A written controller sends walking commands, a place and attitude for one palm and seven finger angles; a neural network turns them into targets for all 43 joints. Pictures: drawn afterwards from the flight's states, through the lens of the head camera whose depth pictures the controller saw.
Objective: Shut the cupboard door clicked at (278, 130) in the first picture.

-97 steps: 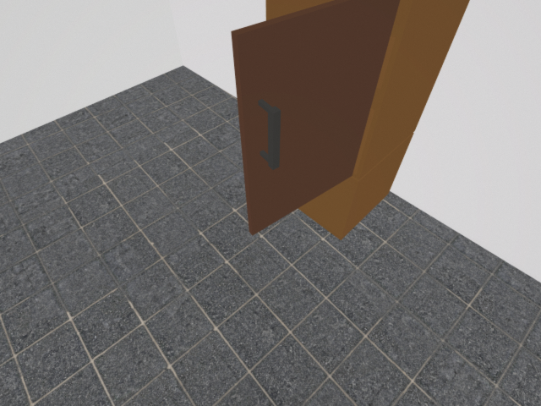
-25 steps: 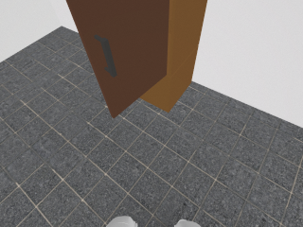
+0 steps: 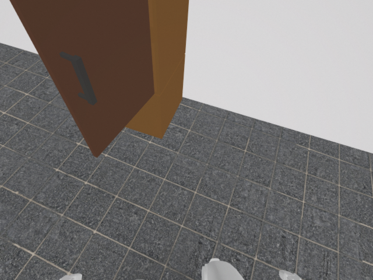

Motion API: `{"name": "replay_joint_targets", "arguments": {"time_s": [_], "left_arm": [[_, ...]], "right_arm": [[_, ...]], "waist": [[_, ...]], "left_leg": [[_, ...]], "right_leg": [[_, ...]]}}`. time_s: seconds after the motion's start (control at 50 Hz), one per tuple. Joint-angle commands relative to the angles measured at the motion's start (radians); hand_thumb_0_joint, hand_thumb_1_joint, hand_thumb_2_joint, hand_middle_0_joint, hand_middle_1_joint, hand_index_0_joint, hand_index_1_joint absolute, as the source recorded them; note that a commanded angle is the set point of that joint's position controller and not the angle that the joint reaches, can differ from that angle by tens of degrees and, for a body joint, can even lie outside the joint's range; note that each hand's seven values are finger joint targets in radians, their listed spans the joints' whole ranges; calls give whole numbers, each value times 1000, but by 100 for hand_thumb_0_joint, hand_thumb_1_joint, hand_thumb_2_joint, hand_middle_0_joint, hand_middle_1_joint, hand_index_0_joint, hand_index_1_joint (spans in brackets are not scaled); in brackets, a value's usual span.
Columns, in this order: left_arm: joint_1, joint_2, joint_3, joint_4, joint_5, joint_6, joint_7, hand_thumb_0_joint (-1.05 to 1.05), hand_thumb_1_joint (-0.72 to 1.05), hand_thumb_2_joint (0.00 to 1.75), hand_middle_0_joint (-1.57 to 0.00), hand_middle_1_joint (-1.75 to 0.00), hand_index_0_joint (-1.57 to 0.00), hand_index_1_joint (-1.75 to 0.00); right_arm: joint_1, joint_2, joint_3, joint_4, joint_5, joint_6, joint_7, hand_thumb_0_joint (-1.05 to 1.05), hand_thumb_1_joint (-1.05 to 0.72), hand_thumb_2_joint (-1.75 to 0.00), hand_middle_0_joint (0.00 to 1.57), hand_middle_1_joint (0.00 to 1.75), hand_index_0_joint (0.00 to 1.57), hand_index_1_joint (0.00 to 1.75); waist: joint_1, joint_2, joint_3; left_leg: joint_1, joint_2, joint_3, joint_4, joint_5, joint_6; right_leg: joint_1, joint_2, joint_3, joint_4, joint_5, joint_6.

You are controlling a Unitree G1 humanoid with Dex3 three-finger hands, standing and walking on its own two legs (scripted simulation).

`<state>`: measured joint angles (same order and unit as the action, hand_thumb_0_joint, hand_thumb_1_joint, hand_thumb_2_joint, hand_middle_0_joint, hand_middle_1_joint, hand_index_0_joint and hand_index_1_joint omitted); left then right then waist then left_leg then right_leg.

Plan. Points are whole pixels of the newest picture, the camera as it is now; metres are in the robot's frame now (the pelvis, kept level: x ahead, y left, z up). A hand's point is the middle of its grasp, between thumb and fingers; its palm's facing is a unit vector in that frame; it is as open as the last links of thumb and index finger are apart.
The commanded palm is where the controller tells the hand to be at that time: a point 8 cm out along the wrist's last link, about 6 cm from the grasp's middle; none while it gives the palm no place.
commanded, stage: walk around to get in front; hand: left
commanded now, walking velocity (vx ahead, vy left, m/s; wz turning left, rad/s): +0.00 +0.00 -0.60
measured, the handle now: (79, 79) +0.56 +0.36 +0.03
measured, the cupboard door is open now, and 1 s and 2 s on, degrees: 81 81 81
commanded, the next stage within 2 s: none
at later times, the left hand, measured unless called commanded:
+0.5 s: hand (133, 258) +0.17 +0.15 -0.18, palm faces -0.35 -0.91 -0.21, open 7.4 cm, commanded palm none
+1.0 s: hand (167, 240) +0.22 +0.07 -0.16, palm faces -0.60 -0.75 -0.28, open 7.4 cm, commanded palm none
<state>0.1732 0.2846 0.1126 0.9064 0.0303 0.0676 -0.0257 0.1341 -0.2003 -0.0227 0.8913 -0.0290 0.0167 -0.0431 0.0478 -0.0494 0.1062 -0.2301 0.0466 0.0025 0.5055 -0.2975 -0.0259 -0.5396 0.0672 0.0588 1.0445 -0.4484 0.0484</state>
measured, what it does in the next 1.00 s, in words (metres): steps on the spot, turning right: right foot, then left foot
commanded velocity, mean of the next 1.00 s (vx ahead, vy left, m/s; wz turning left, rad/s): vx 0.00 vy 0.00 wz -0.60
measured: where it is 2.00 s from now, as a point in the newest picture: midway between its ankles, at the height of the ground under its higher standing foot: outside the picture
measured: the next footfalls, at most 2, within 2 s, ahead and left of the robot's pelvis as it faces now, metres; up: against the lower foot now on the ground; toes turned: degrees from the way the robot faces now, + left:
right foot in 0.20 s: +0.03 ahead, -0.15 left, +0.00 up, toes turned -13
left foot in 0.52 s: +0.11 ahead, +0.09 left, +0.00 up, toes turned -18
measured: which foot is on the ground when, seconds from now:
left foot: down 0.00-0.20, up 0.22-0.50, down 0.52-0.82, up 0.84-1.00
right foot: up 0.00-0.18, down 0.20-0.50, up 0.52-0.82, down 0.84-1.00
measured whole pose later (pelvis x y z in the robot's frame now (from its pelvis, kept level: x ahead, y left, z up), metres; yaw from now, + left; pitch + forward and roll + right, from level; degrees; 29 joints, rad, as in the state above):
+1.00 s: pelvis +0.02 -0.04 +0.00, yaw -39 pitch +1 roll +1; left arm 0.15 0.22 0.06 0.89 0.02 0.03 0.00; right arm 0.17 -0.26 -0.06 0.92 -0.01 0.07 -0.03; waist -0.01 0.02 0.13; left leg -0.48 0.09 0.04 1.07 -0.45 -0.09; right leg -0.26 0.01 0.02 0.56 -0.32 -0.03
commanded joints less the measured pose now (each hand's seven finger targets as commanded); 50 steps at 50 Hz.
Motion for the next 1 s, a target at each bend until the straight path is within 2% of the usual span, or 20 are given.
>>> {"name": "replay_joint_targets", "arguments": {"time_s": [0.0, 0.08, 0.14, 0.16, 0.18, 0.2, 0.22, 0.28, 0.44, 0.46, 0.48, 0.5, 0.6, 0.7, 0.76, 0.78, 0.8, 0.82, 0.84, 0.98], "left_arm": [[-45, 39, -14, -99, -10, -26, -15, 0, 90, 90, -20, -30, -20, -30], [-71, 30, -25, -107, -12, -33, -21, 0, 90, 90, -20, -30, -20, -30], [63, 92, -12, -68, -11, -47, -15, 0, 90, 90, -20, -30, -20, -30], [131, 210, 12, -49, 1, -58, 1, 0, 90, 90, -20, -30, -20, -30], [194, 269, 22, -28, -13, -59, 18, 0, 90, 90, -20, -30, -20, -30], [181, 263, 21, -36, -12, -52, 29, 0, 90, 90, -20, -30, -20, -30], [119, 224, 22, -51, -6, -50, 41, 0, 90, 90, -20, -30, -20, -30], [1, 167, 1, -96, -3, -45, 45, 0, 90, 90, -20, -30, -20, -30], [-72, 154, 1, -102, -6, -30, 27, 0, 90, 90, -20, -30, -20, -30], [-77, 117, -6, -117, -15, -24, 23, 0, 90, 90, -20, -30, -20, -30], [-44, 40, -20, -137, -26, -19, 13, 0, 90, 90, -20, -30, -20, -30], [-78, 68, -17, -154, -17, -26, 4, 0, 90, 90, -20, -30, -20, -30], [-74, 25, -18, -105, -12, -22, -16, 0, 90, 90, -20, -30, -20, -30], [-125, 7, -31, -115, -12, -30, -20, 0, 90, 90, -20, -30, -20, -30], [-45, 36, -25, -92, -13, -40, -14, 0, 90, 90, -20, -30, -20, -30], [29, 83, -14, -69, -9, -45, -7, 0, 90, 90, -20, -30, -20, -30], [100, 204, 11, -45, 3, -56, 9, 0, 90, 90, -20, -30, -20, -30], [154, 249, 14, -30, -15, -51, 22, 0, 90, 90, -20, -30, -20, -30], [142, 219, 20, -27, -13, -49, 36, 0, 90, 90, -20, -30, -20, -30], [-4, 147, 2, -79, -5, -52, 42, 0, 90, 90, -20, -30, -20, -30]], "right_arm": [[53, -210, -58, -62, -10, -26, -12, 0, -90, -90, 20, 30, 20, 30], [118, -245, -72, -44, -6, -16, 1, 0, -90, -90, 20, 30, 20, 30], [74, -251, -74, -65, 6, -10, 13, 0, -90, -90, 20, 30, 20, 30], [76, -184, -65, -90, 21, -10, 18, 0, -90, -90, 20, 30, 20, 30], [7, -160, -47, -129, 25, -1, 12, 0, -90, -90, 20, 30, 20, 30], [-24, -152, -44, -128, 25, 3, 7, 0, -90, -90, 20, 30, 20, 30], [-13, -155, -46, -112, 23, 3, 3, 0, -90, -90, 20, 30, 20, 30], [17, -133, -44, -64, 21, 11, 17, 0, -90, -90, 20, 30, 20, 30], [164, -126, -46, -27, 25, -9, 13, 0, -90, -90, 20, 30, 20, 30], [204, -177, -52, -16, 18, -21, 6, 0, -90, -90, 20, 30, 20, 30], [214, -285, -71, -26, -3, -31, 2, 0, -90, -90, 20, 30, 20, 30], [213, -321, -74, -43, -6, -31, -7, 0, -90, -90, 20, 30, 20, 30], [126, -208, -48, -53, -9, -36, -8, 0, -90, -90, 20, 30, 20, 30], [207, -235, -67, -17, -6, -26, 3, 0, -90, -90, 20, 30, 20, 30], [175, -248, -74, -24, 2, -19, 11, 0, -90, -90, 20, 30, 20, 30], [150, -234, -75, -37, 10, -16, 15, 0, -90, -90, 20, 30, 20, 30], [115, -152, -58, -79, 22, -13, 19, 0, -90, -90, 20, 30, 20, 30], [49, -152, -45, -108, 21, 2, 12, 0, -90, -90, 20, 30, 20, 30], [17, -138, -46, -109, 20, 7, 6, 0, -90, -90, 20, 30, 20, 30], [33, -112, -51, -49, 21, 17, 18, 0, -90, -90, 20, 30, 20, 30]], "waist": [[-51, 239, -127], [-81, 285, -123], [-1, 187, -161], [24, -120, -223], [67, -261, -217], [67, -180, -182], [31, -265, -194], [-29, -102, -177], [-97, -93, -137], [-113, 28, -139], [-104, 357, -128], [-106, 307, -127], [-55, 255, -144], [-106, 291, -163], [-60, 262, -181], [-21, 158, -192], [14, -190, -210], [57, -242, -190], [46, -173, -173], [-45, -87, -141]], "left_leg": [[166, 248, -23, -93, 622, 141], [130, 262, 29, -42, 634, 115], [-7, 218, 99, 168, 476, 33], [-242, 106, 189, 405, 130, -33], [-360, 23, 99, 601, -385, -51], [-399, 46, -10, 675, -361, -39], [-430, 59, -28, 703, -306, -44], [-275, 51, 12, 608, -167, -57], [38, -14, 45, 50, 4, -31], [128, 71, -55, -117, -28, 2], [173, 347, -378, -265, -59, 105], [54, 483, -468, -305, 15, 200], [120, 276, -27, -132, 548, 136], [172, 290, 61, -71, 620, 121], [102, 286, 103, 33, 530, 66], [-16, 251, 141, 148, 402, 18], [-295, 111, 232, 372, -67, -48], [-363, 50, 104, 543, -379, -58], [-411, 61, 28, 623, -332, -49], [-253, 26, 27, 483, -113, -68]], "right_leg": [[-14, -78, -88, -68, -21, 12], [149, -47, -164, -284, 23, -18], [438, -70, -142, -570, 320, -57], [649, -307, 173, -636, 659, -145], [618, -487, 365, -652, 962, -272], [563, -453, 360, -641, 837, -312], [550, -397, 370, -637, 734, -300], [373, -305, 221, -638, 607, -240], [162, -222, 285, -613, 287, -167], [60, -143, 224, -523, 192, -117], [-84, 6, 56, -268, -50, -47], [-50, -24, -5, -36, -171, -29], [-12, -93, -79, 53, -34, 9], [117, -64, -167, -241, -22, -14], [312, -56, -179, -520, 167, -41], [472, -111, -112, -624, 346, -70], [661, -380, 231, -682, 692, -162], [579, -489, 321, -677, 899, -264], [578, -443, 300, -647, 885, -286], [375, -287, 196, -652, 661, -236]]}}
